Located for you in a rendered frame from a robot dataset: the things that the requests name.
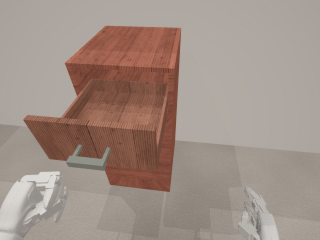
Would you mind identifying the left robot forearm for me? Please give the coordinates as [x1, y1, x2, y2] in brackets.
[0, 230, 24, 240]

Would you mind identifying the cabinet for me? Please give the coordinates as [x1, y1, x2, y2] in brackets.
[65, 25, 181, 192]

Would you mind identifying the left robot hand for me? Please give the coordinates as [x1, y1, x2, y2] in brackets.
[0, 171, 69, 238]

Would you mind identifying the right robot hand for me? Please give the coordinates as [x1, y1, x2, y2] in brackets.
[238, 186, 280, 240]

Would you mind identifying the handle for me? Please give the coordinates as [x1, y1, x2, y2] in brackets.
[66, 144, 111, 171]

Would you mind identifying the drawer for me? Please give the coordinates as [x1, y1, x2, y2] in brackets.
[23, 78, 169, 171]

